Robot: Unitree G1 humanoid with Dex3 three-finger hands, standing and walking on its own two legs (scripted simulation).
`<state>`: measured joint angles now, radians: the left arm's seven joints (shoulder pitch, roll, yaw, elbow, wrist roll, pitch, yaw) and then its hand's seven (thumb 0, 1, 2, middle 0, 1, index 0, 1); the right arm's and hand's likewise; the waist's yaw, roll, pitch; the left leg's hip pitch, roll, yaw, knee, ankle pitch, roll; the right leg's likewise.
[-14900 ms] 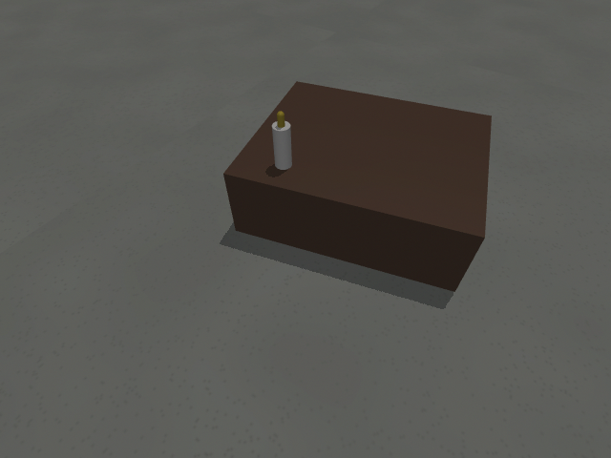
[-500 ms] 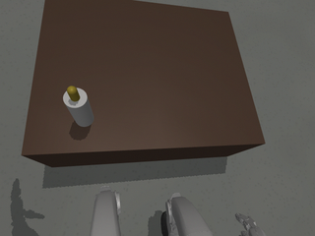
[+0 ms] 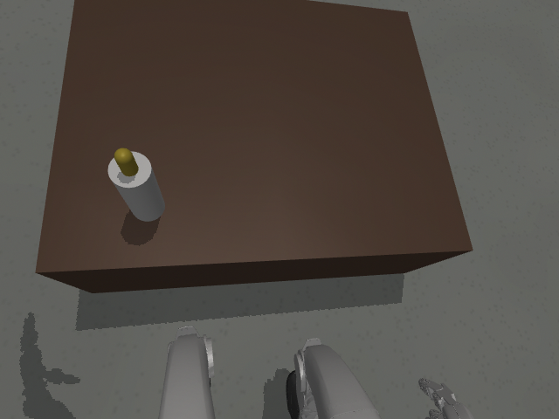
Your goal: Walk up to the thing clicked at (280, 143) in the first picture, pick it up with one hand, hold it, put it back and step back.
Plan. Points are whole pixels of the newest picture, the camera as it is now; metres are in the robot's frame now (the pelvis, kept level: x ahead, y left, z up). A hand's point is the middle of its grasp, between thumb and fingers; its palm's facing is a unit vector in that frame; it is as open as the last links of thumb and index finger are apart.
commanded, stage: go down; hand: left
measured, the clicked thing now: (137, 184) +0.51 +0.22 -0.20
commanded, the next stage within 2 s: approach in 0.10 s
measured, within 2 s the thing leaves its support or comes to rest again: neither
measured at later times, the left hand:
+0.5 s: hand out of the picture +0.44 +0.40 +0.01, palm faces +0.24 -0.97 +0.05, open 17.7 cm
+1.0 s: hand (99, 196) +0.49 +0.28 -0.20, palm faces +0.17 -0.98 +0.06, open 17.8 cm
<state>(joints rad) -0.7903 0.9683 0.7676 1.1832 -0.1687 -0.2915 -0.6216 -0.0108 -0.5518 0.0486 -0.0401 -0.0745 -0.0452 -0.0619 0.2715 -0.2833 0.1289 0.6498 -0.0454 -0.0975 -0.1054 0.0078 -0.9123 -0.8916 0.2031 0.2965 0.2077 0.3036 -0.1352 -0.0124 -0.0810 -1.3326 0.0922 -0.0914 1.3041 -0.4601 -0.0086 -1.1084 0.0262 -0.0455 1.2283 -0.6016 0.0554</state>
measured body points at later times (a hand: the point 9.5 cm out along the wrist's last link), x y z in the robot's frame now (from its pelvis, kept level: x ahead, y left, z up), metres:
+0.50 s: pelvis +0.00 +0.01 -0.02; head +0.19 +0.08 +0.38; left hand +0.42 +0.45 +0.01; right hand +0.08 -0.26 -0.11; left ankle +0.06 +0.12 -0.61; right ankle -0.01 -0.16 -0.61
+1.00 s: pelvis -0.05 -0.01 -0.19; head +0.19 +0.04 +0.18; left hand +0.47 +0.33 -0.20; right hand +0.01 -0.27 -0.30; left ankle +0.06 +0.12 -0.61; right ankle -0.01 -0.16 -0.61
